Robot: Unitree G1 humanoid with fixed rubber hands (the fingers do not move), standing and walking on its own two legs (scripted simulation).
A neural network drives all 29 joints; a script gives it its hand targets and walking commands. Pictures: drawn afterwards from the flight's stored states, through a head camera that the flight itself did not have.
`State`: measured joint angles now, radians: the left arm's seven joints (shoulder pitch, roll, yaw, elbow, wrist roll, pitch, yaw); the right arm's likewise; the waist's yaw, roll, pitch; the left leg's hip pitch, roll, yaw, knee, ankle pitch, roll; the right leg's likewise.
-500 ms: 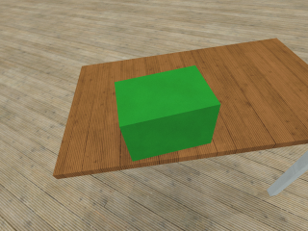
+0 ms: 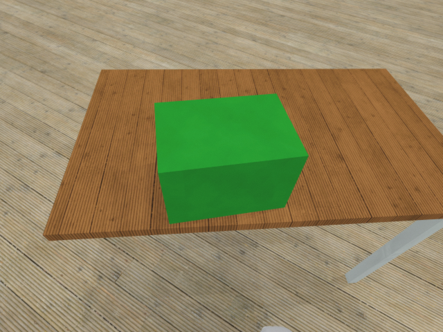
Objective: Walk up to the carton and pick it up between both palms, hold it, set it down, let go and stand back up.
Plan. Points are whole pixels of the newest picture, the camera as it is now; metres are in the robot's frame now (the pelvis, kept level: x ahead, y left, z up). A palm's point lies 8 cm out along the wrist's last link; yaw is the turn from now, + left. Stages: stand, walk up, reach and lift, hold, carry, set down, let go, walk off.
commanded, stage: walk up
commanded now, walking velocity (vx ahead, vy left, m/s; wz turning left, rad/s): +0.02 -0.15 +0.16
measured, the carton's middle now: (223, 158) +0.46 -0.01 +0.03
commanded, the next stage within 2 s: none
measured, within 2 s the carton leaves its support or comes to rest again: neither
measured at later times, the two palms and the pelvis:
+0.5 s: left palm out of the picture +0.03 +0.15 -0.16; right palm out of the picture +0.05 -0.30 -0.15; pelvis +0.02 -0.07 -0.01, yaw +2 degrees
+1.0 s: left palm out of the picture +0.00 +0.24 -0.17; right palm out of the picture +0.00 -0.18 -0.13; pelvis +0.01 +0.02 +0.00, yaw +1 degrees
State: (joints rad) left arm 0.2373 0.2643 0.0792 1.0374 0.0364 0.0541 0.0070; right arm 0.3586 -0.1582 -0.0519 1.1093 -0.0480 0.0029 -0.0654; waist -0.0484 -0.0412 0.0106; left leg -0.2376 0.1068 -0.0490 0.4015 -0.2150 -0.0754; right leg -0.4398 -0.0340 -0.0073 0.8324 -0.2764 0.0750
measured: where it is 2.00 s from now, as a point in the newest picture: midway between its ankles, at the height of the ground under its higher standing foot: outside the picture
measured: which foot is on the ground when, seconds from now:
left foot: down 0.00-0.12, up 0.14-0.44, down 0.46-1.00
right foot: up 0.00-0.08, down 0.10-0.76, up 0.78-1.00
